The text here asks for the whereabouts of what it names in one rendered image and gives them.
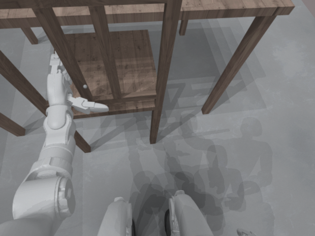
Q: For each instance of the robot left hand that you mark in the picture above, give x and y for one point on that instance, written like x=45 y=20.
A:
x=58 y=86

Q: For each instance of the robot right thigh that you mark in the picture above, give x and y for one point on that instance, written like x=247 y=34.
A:
x=191 y=221

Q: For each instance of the robot thigh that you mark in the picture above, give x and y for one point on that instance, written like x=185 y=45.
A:
x=117 y=218
x=191 y=221

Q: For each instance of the left robot forearm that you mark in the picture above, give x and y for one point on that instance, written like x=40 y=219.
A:
x=57 y=153

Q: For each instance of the table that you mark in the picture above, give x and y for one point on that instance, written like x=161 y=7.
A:
x=264 y=11

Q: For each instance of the robot left thigh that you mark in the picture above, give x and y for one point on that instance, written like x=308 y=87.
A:
x=117 y=218

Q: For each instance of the chair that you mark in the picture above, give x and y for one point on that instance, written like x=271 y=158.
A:
x=117 y=66

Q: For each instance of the left robot upper arm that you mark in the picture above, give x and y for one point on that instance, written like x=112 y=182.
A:
x=40 y=207

